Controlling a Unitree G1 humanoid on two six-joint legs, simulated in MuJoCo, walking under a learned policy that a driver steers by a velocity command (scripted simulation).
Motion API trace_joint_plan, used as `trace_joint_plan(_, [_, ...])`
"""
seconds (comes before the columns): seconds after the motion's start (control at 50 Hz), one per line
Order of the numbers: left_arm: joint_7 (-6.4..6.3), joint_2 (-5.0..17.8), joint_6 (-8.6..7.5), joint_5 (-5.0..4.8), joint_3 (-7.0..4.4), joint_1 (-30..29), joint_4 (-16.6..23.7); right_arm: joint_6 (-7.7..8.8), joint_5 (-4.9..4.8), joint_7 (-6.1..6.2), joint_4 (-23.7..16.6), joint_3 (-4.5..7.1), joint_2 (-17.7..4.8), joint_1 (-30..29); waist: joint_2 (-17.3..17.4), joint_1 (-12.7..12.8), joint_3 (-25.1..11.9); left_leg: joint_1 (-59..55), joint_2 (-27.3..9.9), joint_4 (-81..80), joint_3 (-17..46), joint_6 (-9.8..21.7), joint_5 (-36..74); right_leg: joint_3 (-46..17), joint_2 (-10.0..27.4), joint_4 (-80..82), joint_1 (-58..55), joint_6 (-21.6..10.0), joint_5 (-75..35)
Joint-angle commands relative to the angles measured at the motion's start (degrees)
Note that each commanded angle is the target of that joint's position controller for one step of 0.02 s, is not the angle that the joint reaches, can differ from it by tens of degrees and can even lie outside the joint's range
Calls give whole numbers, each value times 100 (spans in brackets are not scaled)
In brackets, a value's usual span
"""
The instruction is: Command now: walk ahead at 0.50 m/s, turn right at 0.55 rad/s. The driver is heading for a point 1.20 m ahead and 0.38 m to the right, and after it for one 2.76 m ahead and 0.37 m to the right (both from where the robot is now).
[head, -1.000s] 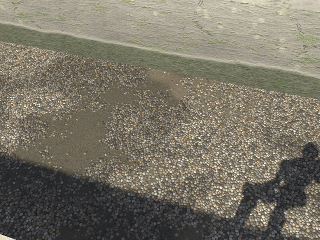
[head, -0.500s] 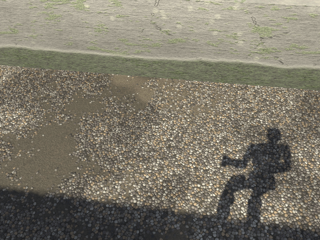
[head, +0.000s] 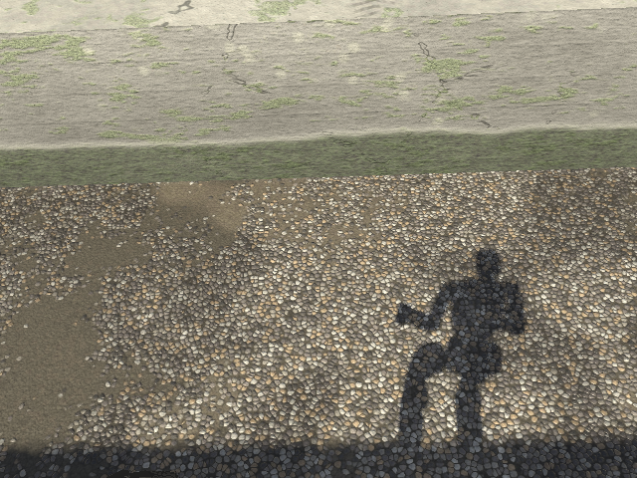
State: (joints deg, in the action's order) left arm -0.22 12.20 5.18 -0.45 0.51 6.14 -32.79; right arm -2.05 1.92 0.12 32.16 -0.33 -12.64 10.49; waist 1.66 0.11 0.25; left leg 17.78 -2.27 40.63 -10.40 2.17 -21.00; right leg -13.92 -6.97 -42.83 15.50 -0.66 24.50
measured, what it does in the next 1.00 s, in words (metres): steps on the spot, turning right: left foot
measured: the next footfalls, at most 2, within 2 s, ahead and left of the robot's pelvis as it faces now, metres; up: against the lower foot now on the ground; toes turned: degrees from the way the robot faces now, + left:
left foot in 0.90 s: +0.04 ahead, +0.07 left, +0.00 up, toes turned -30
right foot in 1.22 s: -0.02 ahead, -0.20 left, +0.00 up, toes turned -33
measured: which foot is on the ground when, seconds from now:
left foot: down 0.00-0.66, up 0.68-0.88, down 0.90-1.00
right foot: down 0.00-0.88, up 0.90-1.00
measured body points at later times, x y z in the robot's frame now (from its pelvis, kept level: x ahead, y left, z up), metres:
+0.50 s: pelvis -0.02 +0.00 +0.00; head -0.01 -0.02 +0.45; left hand +0.17 +0.22 -0.08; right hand +0.17 -0.25 -0.07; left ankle +0.01 +0.09 -0.72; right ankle -0.01 -0.12 -0.71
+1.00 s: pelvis -0.04 +0.00 +0.01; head -0.02 +0.00 +0.46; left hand +0.28 +0.10 -0.06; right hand -0.02 -0.30 -0.07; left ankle +0.01 +0.09 -0.72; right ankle -0.03 -0.13 -0.67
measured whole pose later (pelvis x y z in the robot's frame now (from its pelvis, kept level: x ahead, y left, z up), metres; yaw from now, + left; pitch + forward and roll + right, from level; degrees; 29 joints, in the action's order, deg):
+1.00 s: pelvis -0.04 +0.00 +0.01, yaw -31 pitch +1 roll +0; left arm 0.0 16.3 3.4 -0.2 -3.1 3.5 -33.2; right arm -2.1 1.8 0.7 31.4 0.1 -12.7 11.0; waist -2.6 -0.9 0.1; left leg 18.5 1.7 37.2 -1.8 2.1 -20.0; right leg -12.8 -11.7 -57.1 34.7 0.1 19.4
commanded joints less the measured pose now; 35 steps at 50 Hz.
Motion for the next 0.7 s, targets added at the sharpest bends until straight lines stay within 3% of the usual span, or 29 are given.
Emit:
trace_joint_plan(0.02, [-23,669,-52,-34,-195,-251,477,88,-18,-13,-677,188,-527,-675,-548,180,-379,-1357,-153,-128,340,-251,1564,-450,347,986,1323,-484,-1784])
trace_joint_plan(0.06, [-35,748,-20,-37,-213,-294,506,71,-10,-26,-685,206,-529,-677,-631,176,-343,-1394,32,-62,298,-310,1439,-767,353,1020,1395,-520,-2334])
trace_joint_plan(0.1, [-65,744,-6,-27,-215,-281,512,61,3,-39,-649,227,-518,-567,-528,140,-452,-1653,-29,-78,335,-289,1613,-804,314,910,1508,-486,-2562])
trace_joint_plan(0.2, [-125,578,-50,-62,-210,-100,483,-36,2,-55,-548,314,-547,-413,50,128,-829,-2264,-741,-160,417,-77,2607,-195,156,379,1796,-382,-2031])
trace_joint_plan(0.24, [-121,557,-67,-68,-213,-90,472,-89,-20,-58,-565,330,-526,-503,62,124,-787,-2080,-796,-128,306,-80,2394,-71,160,386,1746,-441,-2002])
trace_joint_plan(0.28, [-95,626,-76,-82,-235,38,441,-151,-60,-86,-626,332,-510,-776,-76,275,-651,-1828,-569,-37,105,-187,1633,-290,208,603,1749,-532,-2370])
trace_joint_plan(0.34, [-64,797,-84,-62,-260,132,391,-182,-102,-138,-738,296,-414,-1077,-531,355,-406,-1511,57,147,-17,-368,329,-1164,285,1102,1831,-668,-2869])
trace_joint_plan(0.38, [-81,904,-100,1,-273,-70,426,-150,-124,-133,-720,266,-331,-849,-835,106,-342,-1622,265,89,125,-404,76,-1503,301,1342,1978,-727,-2765])
trace_joint_plan(0.4, [-87,883,-116,-59,-297,-143,491,-94,-103,-110,-678,282,-401,-813,-686,98,-372,-1830,181,-13,204,-367,237,-1477,266,1360,2120,-643,-2563])
trace_joint_plan(0.42, [-90,856,-127,-48,-289,-230,504,-65,-86,-89,-681,277,-359,-715,-530,-23,-430,-2085,49,-143,312,-329,686,-1374,253,1255,2229,-557,-2443])
trace_joint_plan(0.46, [-120,625,-191,-96,-253,8,479,-97,-3,-66,-625,312,-350,-634,-49,7,-729,-2725,-594,-339,549,-108,1435,-831,102,834,2536,-374,-1635])
trace_joint_plan(0.5, [-154,452,-265,-108,-243,130,439,-165,-26,-53,-534,363,-417,-607,462,14,-861,-2835,-1349,-557,723,132,1799,-72,-23,204,2668,-325,-452])
trace_joint_plan(0.54, [-159,579,-289,-79,-286,-323,480,-209,-31,4,-456,381,-533,-485,345,-266,-652,-1869,-1642,-986,818,295,1014,378,119,-381,2312,-398,-476])
trace_joint_plan(0.56, [-130,539,-273,-13,-277,-444,546,-214,-45,34,-406,383,-621,-549,434,-222,-390,-1278,-1768,-1202,827,320,536,613,232,-557,2114,-364,-615])
trace_joint_plan(0.6, [-67,459,-245,36,-259,-133,471,-192,-73,56,-375,327,-586,-877,437,117,-139,-518,-1616,-1154,536,202,-210,819,333,-417,1653,-377,-890])
trace_joint_plan(0.62, [-66,442,-261,-27,-271,139,343,-196,-138,32,-393,321,-545,-916,369,170,-206,-434,-1352,-1055,348,44,-1240,861,299,-59,1420,-456,-778])
trace_joint_plan(0.64, [-69,578,-274,-94,-318,393,231,-251,-164,-10,-442,280,-491,-1105,-50,403,-88,-266,-964,-633,-24,-119,-1477,610,235,434,1415,-608,-737])
trace_joint_plan(0.66, [-81,813,-294,-143,-376,670,129,-310,-199,-71,-577,236,-331,-1320,-986,586,-37,-63,-322,466,-518,-311,-1404,-347,464,1308,1498,-859,-393])
trace_joint_plan(0.68, [-70,1060,-325,-173,-403,608,206,-332,-171,-178,-771,186,-326,-1545,-1568,651,66,684,401,1428,-250,-452,-1776,-1963,742,1874,1373,-1182,21])
trace_joint_plan(0.7, [-175,1219,-325,-80,-437,448,318,-339,-216,-228,-922,172,-345,-1770,-1773,686,185,1787,686,2257,535,-553,-2022,-2823,886,2028,821,-1423,-301])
